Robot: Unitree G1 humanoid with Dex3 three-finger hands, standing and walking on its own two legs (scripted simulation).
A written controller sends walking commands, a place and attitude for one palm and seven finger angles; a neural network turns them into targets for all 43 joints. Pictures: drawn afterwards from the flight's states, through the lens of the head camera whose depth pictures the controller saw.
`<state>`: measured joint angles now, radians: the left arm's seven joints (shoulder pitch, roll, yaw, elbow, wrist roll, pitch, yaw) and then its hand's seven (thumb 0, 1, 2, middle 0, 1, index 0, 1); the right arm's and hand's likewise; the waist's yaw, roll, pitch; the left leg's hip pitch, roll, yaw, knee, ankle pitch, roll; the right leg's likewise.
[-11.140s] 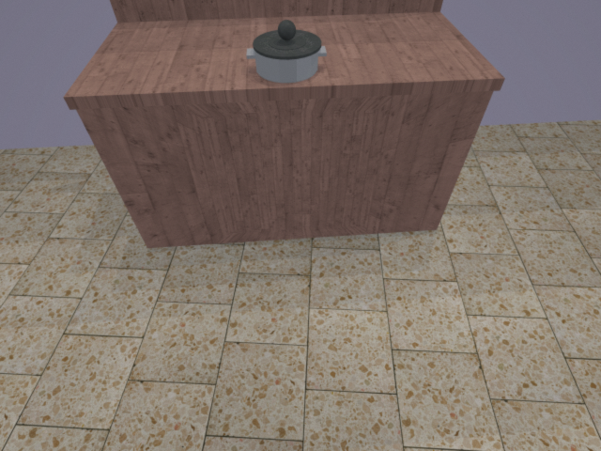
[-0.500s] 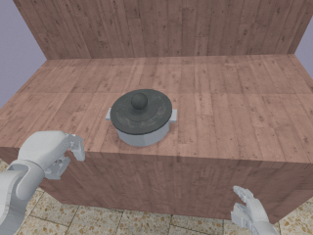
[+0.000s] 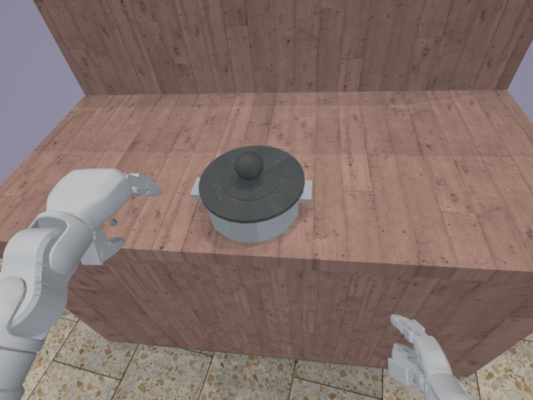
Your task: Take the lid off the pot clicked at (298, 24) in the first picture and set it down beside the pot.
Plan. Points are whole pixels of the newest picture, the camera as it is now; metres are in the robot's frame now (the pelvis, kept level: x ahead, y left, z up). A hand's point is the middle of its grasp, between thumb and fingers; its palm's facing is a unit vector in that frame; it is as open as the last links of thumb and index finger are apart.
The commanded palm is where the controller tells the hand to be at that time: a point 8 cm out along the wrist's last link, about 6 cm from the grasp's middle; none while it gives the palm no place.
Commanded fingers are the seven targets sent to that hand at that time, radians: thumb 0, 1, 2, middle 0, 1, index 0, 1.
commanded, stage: reach forward and open the fingers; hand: left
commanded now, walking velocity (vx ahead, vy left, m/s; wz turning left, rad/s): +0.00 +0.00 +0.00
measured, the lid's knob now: (249, 166) +0.49 +0.10 +0.07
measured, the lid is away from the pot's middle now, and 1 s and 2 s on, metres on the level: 0.00 0.00 0.00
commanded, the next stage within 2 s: move the open hand above the knob in 0.02 s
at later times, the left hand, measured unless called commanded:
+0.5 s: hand (147, 189) +0.35 +0.22 +0.16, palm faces -0.11 -0.05 -0.99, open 10.4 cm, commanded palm +0.32 +0.20 +0.23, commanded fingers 0.00 -0.36 1.51 -0.82 -0.08 -0.82 -0.08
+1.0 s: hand (190, 168) +0.39 +0.16 +0.16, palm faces -0.14 -0.05 -0.99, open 10.4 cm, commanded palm +0.37 +0.16 +0.23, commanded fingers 0.00 -0.36 1.51 -0.82 -0.08 -0.82 -0.08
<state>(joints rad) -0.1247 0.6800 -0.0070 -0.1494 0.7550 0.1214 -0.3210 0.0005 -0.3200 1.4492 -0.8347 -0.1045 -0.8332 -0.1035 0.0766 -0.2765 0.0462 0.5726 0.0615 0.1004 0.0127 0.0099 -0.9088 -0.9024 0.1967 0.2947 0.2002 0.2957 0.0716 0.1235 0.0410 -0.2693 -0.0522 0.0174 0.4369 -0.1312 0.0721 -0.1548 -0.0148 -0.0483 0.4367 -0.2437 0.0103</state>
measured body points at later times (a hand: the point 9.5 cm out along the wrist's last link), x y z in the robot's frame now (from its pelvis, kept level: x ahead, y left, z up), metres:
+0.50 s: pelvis +0.00 +0.00 +0.00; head +0.02 -0.04 +0.45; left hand +0.35 +0.22 +0.21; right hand +0.22 -0.21 -0.10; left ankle +0.07 +0.07 -0.74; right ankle +0.00 -0.13 -0.74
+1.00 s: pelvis +0.02 -0.02 +0.00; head +0.03 -0.07 +0.44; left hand +0.39 +0.17 +0.21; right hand +0.22 -0.25 -0.11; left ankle +0.07 +0.07 -0.74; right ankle +0.00 -0.13 -0.74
